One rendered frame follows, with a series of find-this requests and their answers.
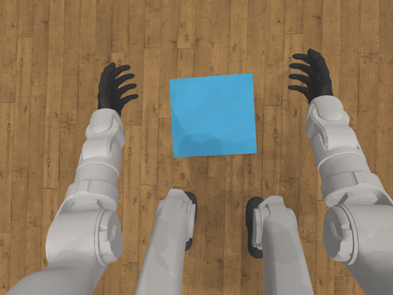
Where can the robot left upper arm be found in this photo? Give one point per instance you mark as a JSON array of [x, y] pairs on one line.
[[80, 245]]

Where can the robot right hand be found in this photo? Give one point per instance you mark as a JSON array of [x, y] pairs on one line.
[[319, 82]]

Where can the robot left hand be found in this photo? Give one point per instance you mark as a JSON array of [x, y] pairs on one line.
[[109, 94]]

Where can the carton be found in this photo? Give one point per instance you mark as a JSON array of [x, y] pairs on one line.
[[213, 115]]

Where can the robot left forearm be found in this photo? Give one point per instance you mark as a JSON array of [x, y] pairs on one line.
[[98, 170]]

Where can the robot right upper arm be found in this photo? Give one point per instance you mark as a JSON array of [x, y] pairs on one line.
[[361, 237]]

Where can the robot right forearm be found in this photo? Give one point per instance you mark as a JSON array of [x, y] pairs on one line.
[[346, 177]]

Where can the left robot thigh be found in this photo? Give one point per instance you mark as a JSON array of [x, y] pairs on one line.
[[162, 269]]

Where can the left robot foot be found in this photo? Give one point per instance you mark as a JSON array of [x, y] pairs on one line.
[[192, 197]]

